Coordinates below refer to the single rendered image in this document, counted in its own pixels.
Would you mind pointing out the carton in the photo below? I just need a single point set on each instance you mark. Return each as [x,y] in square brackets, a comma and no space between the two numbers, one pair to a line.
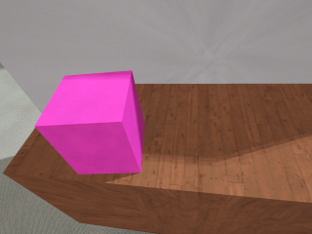
[94,121]

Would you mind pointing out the pedestal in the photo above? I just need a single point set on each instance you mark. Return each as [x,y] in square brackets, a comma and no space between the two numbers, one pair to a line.
[216,159]

